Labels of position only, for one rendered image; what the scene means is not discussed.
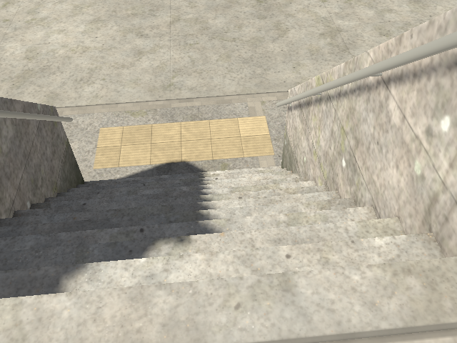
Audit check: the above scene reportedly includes stairs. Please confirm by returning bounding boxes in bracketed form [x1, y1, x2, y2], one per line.
[0, 166, 445, 299]

